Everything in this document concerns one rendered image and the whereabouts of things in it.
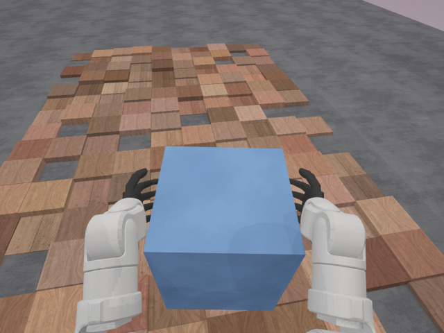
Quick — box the carton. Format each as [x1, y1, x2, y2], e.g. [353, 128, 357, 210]
[144, 146, 306, 311]

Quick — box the right robot hand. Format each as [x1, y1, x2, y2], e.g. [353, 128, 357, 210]
[289, 168, 324, 223]

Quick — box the left robot hand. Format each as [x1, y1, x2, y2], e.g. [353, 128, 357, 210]
[123, 168, 159, 223]

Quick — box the robot right forearm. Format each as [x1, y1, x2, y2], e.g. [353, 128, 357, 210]
[300, 197, 376, 333]

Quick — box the robot left forearm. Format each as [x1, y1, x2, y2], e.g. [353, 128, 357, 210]
[74, 198, 148, 333]

